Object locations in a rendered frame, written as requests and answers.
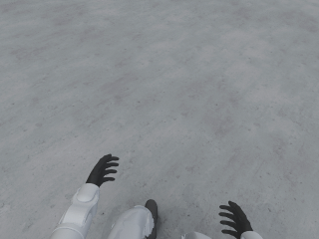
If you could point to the robot right hand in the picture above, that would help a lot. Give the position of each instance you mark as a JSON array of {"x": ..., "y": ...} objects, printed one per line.
[{"x": 240, "y": 224}]

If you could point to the robot left forearm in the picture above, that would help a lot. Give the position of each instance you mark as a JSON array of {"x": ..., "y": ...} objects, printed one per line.
[{"x": 76, "y": 221}]

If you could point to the left robot shin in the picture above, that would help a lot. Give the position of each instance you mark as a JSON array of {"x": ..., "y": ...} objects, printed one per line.
[{"x": 141, "y": 207}]

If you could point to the robot left hand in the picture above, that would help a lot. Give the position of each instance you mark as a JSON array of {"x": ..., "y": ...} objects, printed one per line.
[{"x": 100, "y": 170}]

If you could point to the robot left foot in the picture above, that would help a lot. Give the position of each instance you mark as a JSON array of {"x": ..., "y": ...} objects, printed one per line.
[{"x": 153, "y": 208}]

